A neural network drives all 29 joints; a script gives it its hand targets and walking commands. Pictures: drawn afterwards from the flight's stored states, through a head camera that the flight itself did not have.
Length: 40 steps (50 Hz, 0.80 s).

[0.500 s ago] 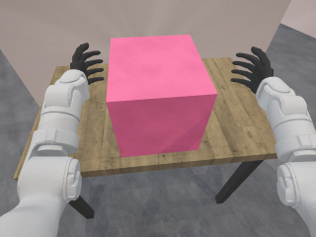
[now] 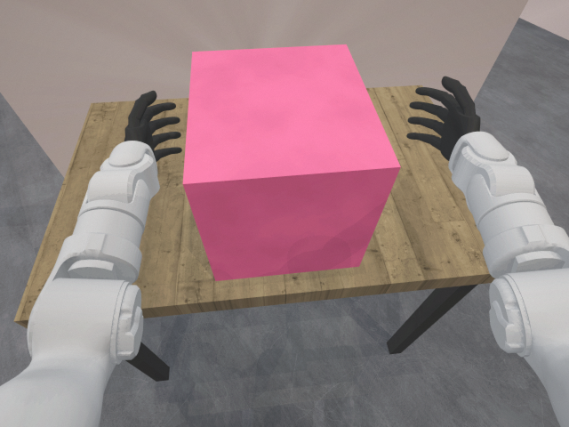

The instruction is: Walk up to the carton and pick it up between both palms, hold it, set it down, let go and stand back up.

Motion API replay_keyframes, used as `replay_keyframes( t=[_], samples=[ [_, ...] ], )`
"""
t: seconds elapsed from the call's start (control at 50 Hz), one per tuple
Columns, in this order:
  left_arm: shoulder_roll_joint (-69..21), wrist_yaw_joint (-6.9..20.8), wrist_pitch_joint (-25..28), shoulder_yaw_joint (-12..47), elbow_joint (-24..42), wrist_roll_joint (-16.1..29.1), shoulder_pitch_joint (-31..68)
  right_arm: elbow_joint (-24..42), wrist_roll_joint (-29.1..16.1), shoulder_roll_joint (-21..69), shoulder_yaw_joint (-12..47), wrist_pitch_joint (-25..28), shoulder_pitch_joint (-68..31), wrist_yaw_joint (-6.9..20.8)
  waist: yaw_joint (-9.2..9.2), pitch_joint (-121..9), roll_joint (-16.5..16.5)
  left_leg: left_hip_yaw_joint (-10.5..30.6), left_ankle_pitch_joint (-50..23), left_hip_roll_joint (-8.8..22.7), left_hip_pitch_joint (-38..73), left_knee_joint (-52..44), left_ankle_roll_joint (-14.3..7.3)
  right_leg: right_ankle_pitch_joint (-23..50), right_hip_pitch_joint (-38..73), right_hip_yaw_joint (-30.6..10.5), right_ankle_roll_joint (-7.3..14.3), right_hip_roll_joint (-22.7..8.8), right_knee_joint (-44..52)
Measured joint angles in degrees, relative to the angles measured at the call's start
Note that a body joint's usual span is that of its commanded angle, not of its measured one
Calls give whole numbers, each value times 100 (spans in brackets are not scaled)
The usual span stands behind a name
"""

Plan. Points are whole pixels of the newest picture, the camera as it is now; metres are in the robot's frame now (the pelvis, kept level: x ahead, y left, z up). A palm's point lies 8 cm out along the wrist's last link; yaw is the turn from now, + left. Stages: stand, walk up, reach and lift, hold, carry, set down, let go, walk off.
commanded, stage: reach and lift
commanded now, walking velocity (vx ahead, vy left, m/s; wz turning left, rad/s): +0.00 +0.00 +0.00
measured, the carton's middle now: (280, 164) +0.52 +0.02 +0.04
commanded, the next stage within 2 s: none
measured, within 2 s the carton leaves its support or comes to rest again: neither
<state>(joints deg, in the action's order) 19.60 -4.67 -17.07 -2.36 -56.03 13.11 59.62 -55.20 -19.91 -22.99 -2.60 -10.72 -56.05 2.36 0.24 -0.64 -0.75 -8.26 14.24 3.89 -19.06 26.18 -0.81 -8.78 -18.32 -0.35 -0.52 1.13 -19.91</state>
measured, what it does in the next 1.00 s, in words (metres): stands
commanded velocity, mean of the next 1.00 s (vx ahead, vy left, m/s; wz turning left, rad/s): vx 0.00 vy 0.00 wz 0.00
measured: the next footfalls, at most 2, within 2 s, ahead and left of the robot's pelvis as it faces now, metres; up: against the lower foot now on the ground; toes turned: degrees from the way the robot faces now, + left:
none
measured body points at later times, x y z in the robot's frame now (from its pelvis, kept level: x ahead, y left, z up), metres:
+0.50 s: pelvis +0.01 -0.02 -0.01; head +0.09 -0.01 +0.44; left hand +0.47 +0.21 +0.07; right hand +0.48 -0.21 +0.10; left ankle -0.02 +0.10 -0.74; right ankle +0.01 -0.13 -0.74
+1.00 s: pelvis +0.01 -0.02 -0.01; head +0.09 -0.01 +0.43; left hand +0.47 +0.20 +0.07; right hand +0.48 -0.16 +0.09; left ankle -0.02 +0.10 -0.74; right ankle +0.01 -0.13 -0.74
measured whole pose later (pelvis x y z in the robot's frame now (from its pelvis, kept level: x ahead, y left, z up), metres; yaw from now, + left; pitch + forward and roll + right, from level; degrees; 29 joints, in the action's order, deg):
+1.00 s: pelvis +0.01 -0.02 -0.01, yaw +0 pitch +18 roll +0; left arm 17.9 -1.8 10.6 -1.4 -72.2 12.8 55.7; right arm -63.5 -18.5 -10.1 2.1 6.2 -56.1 -4.8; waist 0.2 -7.6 -0.7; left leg -8.3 12.9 3.9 -30.5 26.2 0.1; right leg -10.1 -32.1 -0.3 0.6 1.2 -24.7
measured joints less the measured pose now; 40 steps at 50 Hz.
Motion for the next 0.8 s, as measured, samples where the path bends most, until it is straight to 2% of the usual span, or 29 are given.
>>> replay_keyframes(
  t=[0.26,0.38,0.52,0.8],
  samples=[
    [1,141,1448,217,-889,15,-405,-740,0,388,183,1033,-1,-100,1,-322,1,0,-49,0,-537,0,22,-59,-630,0,40,1,-195],
    [1,226,2020,220,-1227,73,-468,-828,0,502,344,1370,-2,-201,1,-477,0,0,-92,0,-824,0,51,-100,-987,1,68,2,-343],
    [1,301,2356,220,-1397,116,-468,-830,0,551,443,1511,-2,-315,1,-588,0,0,-122,0,-1018,0,70,-129,-1230,0,91,2,-446],
    [-2,326,2692,221,-1582,183,-446,-831,0,914,471,1579,-1,-438,0,-678,0,0,-138,0,-1126,0,79,-132,-1356,0,103,2,-482]
  ],
)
